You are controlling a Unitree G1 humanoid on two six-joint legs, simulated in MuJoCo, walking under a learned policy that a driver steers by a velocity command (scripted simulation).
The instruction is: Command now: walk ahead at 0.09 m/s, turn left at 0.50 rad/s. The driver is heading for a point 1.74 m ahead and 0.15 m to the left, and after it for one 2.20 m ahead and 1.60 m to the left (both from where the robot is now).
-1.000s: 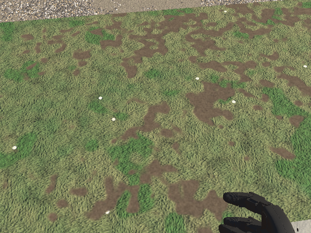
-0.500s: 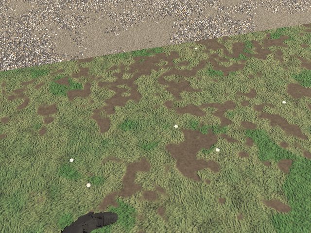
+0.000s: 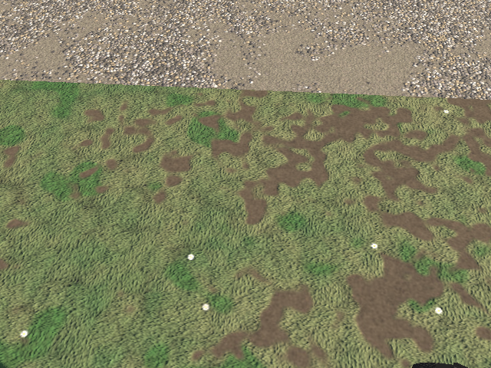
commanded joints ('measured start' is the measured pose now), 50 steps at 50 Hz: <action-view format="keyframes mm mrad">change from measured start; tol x32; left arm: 1 -51 227 68 -56 19 3 5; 50 57 65 43 36 -3 -19 -15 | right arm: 1 69 -60 -16 -53 -4 34 16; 50 197 -24 -15 45 -20 -22 -48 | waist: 1 -50 -41 -100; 6 -79 306 -209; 24 -21 100 -160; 26 -99 -341 -131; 50 -27 -3 17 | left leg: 1 21 15 -78 -155 -9 30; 4 275 -40 -98 -394 278 118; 6 564 307 -655 -434 904 422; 27 55 -88 -265 -96 -130 5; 36 329 1 -297 -377 306 64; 50 227 -27 -300 -531 24 69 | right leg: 1 175 -426 274 -65 761 -130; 5 -105 -182 102 416 557 82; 6 -449 5 156 732 -354 174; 7 -493 1 392 849 -455 175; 27 -56 -333 804 -129 292 -181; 50 -55 -41 420 -1 69 134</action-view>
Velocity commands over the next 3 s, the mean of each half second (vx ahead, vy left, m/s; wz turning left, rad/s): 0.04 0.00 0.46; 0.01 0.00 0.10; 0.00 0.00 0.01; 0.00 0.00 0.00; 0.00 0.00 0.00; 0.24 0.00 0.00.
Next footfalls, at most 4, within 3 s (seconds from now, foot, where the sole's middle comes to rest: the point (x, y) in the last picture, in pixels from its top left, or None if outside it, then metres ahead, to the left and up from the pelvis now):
0.10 left None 0.02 0.14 -0.77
0.48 right None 0.10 -0.11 -0.77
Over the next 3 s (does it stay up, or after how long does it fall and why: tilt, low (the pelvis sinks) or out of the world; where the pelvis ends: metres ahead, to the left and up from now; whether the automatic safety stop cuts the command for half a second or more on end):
stays up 0.13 0.00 0.01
